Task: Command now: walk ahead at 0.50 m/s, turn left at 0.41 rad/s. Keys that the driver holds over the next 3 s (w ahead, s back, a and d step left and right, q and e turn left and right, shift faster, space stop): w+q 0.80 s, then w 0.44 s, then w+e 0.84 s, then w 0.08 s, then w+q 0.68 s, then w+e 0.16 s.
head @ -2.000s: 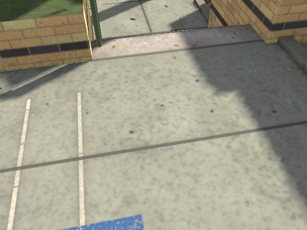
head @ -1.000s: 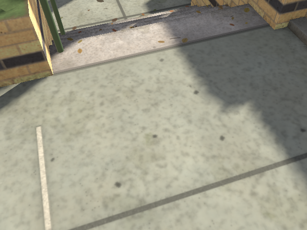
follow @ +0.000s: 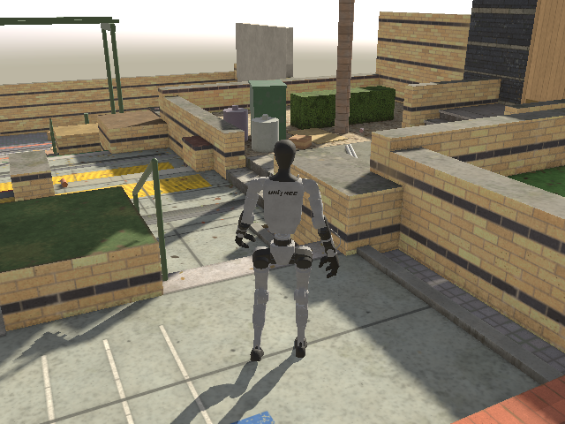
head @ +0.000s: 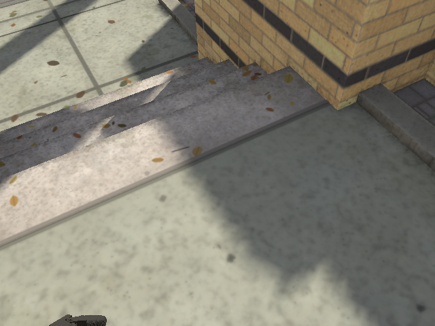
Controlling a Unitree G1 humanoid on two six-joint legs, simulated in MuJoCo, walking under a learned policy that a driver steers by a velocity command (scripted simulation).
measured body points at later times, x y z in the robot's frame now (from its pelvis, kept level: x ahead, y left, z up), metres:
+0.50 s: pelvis +0.25 +0.08 -0.01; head +0.29 +0.11 +0.44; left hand +0.26 +0.38 -0.13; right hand +0.48 -0.14 -0.10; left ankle +0.30 +0.17 -0.73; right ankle +0.17 -0.10 -0.64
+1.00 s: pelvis +0.54 +0.14 +0.00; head +0.56 +0.15 +0.45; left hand +0.53 +0.45 -0.09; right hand +0.75 -0.06 -0.12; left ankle +0.38 +0.20 -0.65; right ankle +0.64 +0.08 -0.73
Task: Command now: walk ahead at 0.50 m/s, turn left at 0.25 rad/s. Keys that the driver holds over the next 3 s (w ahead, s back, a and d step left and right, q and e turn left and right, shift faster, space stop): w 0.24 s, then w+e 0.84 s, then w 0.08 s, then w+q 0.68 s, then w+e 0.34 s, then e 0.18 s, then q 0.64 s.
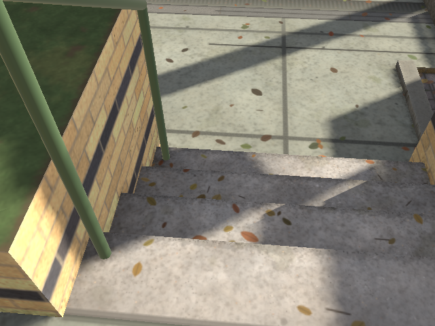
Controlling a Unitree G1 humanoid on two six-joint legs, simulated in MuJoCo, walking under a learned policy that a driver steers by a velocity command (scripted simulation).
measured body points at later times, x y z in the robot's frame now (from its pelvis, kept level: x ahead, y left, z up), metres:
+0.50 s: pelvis +0.25 +0.04 +0.01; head +0.28 +0.06 +0.45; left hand +0.32 +0.33 -0.13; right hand +0.40 -0.22 -0.08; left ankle +0.30 +0.15 -0.73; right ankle +0.19 -0.10 -0.65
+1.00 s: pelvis +0.49 -0.05 -0.01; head +0.53 -0.08 +0.44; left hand +0.71 +0.16 -0.10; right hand +0.50 -0.36 -0.12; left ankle +0.46 +0.13 -0.64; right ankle +0.54 -0.14 -0.73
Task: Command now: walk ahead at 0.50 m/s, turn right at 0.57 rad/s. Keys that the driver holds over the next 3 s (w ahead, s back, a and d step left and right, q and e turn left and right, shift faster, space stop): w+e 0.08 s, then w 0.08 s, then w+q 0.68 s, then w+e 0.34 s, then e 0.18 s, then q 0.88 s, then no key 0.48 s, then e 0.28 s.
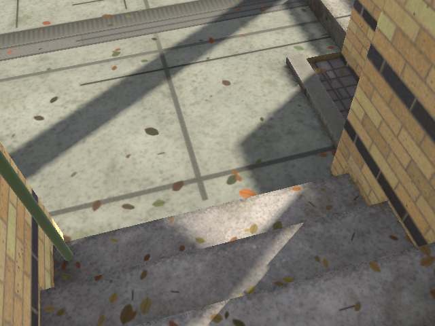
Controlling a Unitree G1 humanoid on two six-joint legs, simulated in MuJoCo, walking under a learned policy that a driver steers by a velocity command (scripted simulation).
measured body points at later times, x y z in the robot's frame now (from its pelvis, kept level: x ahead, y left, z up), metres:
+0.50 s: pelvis +0.26 +0.08 -0.09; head +0.26 +0.08 +0.36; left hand +0.30 +0.37 -0.21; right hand +0.40 -0.19 -0.19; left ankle +0.39 +0.21 -0.81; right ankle +0.07 -0.06 -0.73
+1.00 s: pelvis +0.55 +0.14 -0.25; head +0.54 +0.15 +0.20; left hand +0.70 +0.42 -0.31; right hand +0.59 -0.12 -0.38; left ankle +0.36 +0.21 -0.90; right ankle +0.73 +0.06 -0.97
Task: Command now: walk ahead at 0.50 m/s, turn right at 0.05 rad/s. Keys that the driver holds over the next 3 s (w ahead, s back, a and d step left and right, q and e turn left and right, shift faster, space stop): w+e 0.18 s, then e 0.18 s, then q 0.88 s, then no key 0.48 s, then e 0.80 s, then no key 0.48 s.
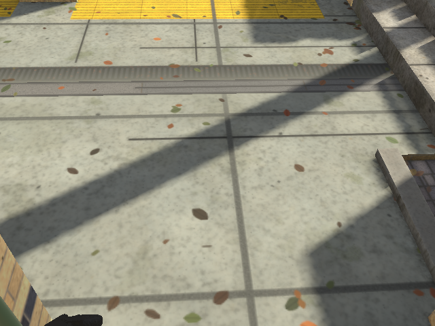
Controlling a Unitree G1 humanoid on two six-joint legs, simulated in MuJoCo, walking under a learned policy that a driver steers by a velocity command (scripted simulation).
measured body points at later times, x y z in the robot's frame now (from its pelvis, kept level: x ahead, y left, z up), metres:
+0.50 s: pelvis +0.26 +0.00 -0.17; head +0.27 +0.00 +0.28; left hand +0.30 +0.25 -0.31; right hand +0.42 -0.26 -0.25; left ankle +0.42 +0.07 -0.91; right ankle +0.12 -0.10 -0.82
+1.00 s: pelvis +0.33 -0.01 -0.25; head +0.36 +0.04 +0.20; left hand +0.62 +0.15 -0.29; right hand +0.35 -0.27 -0.36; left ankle +0.37 +0.09 -0.99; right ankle +0.43 -0.16 -0.88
